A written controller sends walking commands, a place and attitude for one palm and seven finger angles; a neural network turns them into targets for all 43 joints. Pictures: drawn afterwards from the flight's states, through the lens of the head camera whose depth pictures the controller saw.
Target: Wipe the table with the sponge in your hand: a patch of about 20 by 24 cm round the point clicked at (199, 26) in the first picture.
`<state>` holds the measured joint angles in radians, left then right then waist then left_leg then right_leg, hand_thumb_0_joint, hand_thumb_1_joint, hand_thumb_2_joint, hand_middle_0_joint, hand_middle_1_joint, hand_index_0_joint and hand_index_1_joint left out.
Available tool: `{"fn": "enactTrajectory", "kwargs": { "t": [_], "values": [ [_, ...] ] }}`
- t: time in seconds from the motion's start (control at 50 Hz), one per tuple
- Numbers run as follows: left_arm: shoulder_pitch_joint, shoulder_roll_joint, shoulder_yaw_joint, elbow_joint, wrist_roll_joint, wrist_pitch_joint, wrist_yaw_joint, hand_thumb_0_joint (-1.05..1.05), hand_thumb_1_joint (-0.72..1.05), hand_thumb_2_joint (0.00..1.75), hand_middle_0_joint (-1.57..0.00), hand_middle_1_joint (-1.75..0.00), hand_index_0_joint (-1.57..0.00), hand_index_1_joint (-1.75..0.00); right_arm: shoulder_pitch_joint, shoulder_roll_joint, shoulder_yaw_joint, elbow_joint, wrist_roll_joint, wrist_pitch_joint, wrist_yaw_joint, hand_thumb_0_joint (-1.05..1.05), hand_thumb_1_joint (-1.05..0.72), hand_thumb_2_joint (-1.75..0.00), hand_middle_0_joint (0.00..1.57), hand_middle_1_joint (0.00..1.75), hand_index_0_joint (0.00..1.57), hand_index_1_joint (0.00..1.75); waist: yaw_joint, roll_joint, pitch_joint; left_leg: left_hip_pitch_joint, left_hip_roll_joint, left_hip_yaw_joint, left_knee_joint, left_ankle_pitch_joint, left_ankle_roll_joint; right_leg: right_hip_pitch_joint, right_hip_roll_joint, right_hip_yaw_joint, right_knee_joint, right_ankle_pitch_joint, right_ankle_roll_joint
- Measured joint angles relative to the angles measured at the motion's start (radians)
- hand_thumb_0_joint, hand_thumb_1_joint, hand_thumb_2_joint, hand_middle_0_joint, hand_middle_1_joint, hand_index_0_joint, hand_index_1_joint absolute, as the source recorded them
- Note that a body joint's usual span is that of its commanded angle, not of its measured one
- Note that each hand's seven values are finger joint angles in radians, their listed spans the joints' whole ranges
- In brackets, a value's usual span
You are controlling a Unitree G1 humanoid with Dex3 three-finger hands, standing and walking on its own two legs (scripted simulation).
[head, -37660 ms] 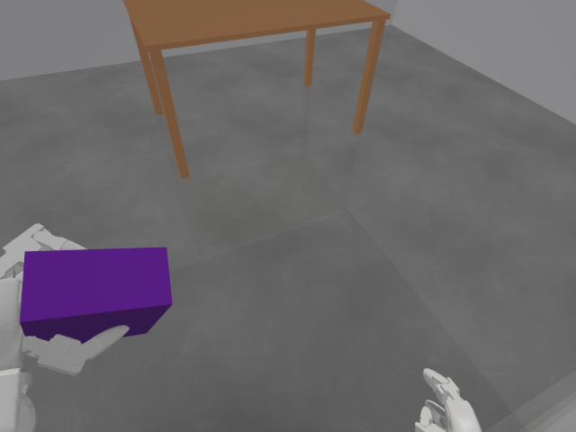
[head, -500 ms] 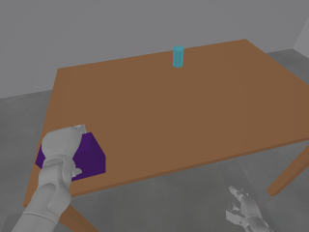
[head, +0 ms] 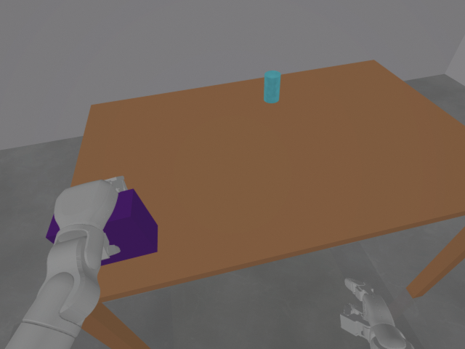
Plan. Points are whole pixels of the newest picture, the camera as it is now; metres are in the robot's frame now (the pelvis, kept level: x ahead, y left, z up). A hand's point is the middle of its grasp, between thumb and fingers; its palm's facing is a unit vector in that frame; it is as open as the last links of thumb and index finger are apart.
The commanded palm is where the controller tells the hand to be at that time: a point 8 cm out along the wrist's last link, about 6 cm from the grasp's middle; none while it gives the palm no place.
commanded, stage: lift the sponge slowly off the table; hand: left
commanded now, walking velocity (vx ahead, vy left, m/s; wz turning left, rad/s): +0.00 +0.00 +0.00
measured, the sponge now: (113, 236) +0.27 +0.27 +0.04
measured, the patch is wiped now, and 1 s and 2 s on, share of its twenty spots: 1.00 1.00 1.00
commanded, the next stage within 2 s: bring the sponge back beside the body in 0.28 s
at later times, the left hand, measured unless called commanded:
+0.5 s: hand (103, 219) +0.27 +0.27 +0.10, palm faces +0.04 -0.10 -0.99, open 10.0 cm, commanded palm +0.23 +0.27 +0.17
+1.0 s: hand (87, 239) +0.23 +0.27 +0.11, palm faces +0.06 -0.11 -0.99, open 10.0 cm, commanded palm +0.19 +0.27 +0.17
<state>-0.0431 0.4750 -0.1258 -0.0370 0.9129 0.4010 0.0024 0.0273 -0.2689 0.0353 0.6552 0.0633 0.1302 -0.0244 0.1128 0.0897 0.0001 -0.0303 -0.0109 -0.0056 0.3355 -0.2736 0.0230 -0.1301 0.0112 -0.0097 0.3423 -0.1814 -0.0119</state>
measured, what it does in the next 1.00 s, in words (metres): stands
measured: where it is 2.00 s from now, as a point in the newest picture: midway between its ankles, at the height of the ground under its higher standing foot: outside the picture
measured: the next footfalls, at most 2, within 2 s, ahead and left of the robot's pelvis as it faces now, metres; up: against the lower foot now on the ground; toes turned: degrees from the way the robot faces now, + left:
none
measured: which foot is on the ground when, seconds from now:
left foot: down 0.00-1.00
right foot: down 0.00-1.00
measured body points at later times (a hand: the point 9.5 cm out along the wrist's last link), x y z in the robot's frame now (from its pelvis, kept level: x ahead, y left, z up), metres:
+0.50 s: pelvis +0.00 -0.01 +0.00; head -0.01 -0.04 +0.45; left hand +0.26 +0.27 +0.16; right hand +0.25 -0.20 -0.08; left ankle -0.06 +0.10 -0.75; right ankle +0.00 -0.12 -0.75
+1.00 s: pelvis -0.01 -0.01 +0.00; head -0.02 -0.04 +0.45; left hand +0.22 +0.27 +0.16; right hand +0.24 -0.20 -0.08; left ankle -0.06 +0.10 -0.75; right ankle +0.00 -0.12 -0.75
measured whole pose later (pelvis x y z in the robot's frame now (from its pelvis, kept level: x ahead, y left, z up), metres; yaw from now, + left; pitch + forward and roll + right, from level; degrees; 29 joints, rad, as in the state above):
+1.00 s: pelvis -0.01 -0.01 +0.00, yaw +0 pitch -3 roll +0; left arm 0.12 0.52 -0.07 -0.23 0.88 0.41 -0.03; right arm 0.01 -0.26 0.05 0.63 0.06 0.14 -0.02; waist 0.13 0.10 0.01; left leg -0.02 0.00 -0.01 0.35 -0.27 0.01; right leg -0.12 0.02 -0.01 0.36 -0.18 -0.02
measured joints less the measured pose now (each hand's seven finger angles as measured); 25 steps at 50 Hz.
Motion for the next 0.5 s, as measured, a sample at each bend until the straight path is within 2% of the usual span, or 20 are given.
{"fn": "enactTrajectory", "kwargs": {
  "t": [0.22,0.38,0.5],
  "values": [
    [-0.026,-0.006,-0.035,-0.059,0.013,0.039,-0.018,-0.01,-0.48,1.04,-0.72,-1.32,-0.74,-1.34,-0.029,0.013,0.018,-0.006,-0.001,0.009,0.011,0.01,-0.90,-0.89,0.20,0.30,0.20,0.30,0.010,0.005,0.000,0.012,-0.003,-0.004,-0.015,0.009,0.000,0.010,-0.004,-0.003,-0.007,0.003,0.000],
    [-0.039,0.012,-0.018,-0.039,0.006,0.076,-0.046,-0.01,-0.48,1.04,-0.73,-1.32,-0.74,-1.34,-0.046,0.016,0.035,-0.016,0.004,0.025,0.015,0.01,-0.90,-0.89,0.20,0.30,0.20,0.30,0.005,0.003,-0.002,0.002,0.002,-0.001,-0.009,0.008,-0.004,-0.003,0.002,0.000,0.000,0.003,-0.004],
    [0.012,0.025,0.011,-0.081,-0.006,0.040,-0.056,-0.01,-0.48,1.04,-0.73,-1.32,-0.74,-1.34,-0.026,0.003,0.024,-0.027,-0.002,0.017,0.010,0.01,-0.90,-0.89,0.20,0.30,0.20,0.30,0.002,0.001,0.004,-0.001,0.005,0.000,0.000,0.003,-0.006,-0.004,0.006,0.000,0.006,0.000,-0.006]
  ]
}}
